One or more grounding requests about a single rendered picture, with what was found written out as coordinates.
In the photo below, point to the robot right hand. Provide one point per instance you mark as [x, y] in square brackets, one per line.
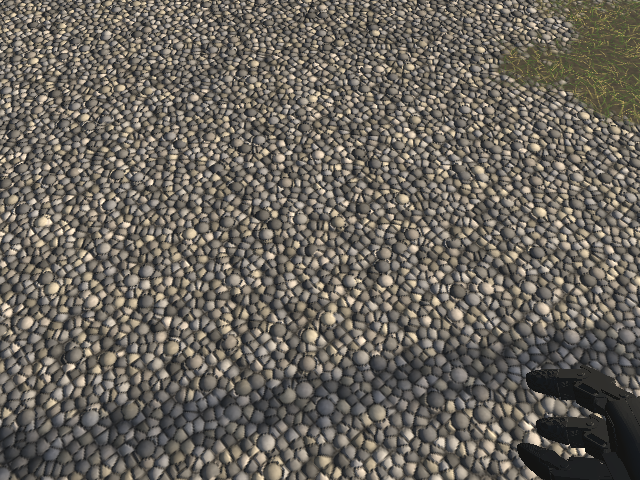
[614, 442]

